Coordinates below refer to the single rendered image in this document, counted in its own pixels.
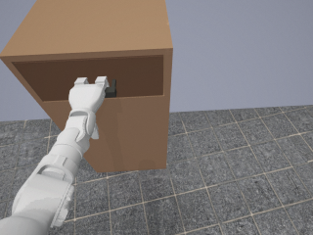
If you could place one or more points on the drawer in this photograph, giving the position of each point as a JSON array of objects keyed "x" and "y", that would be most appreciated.
[{"x": 135, "y": 76}]

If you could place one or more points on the left robot hand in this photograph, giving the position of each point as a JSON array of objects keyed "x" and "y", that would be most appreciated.
[{"x": 88, "y": 96}]

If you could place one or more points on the robot left forearm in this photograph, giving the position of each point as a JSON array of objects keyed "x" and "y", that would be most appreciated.
[{"x": 66, "y": 154}]

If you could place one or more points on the robot left upper arm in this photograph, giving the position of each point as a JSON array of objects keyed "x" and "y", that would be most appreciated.
[{"x": 44, "y": 204}]

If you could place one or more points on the handle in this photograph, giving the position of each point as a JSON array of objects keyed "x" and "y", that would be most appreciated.
[{"x": 111, "y": 91}]

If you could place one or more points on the cabinet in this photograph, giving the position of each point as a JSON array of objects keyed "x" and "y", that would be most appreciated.
[{"x": 133, "y": 131}]

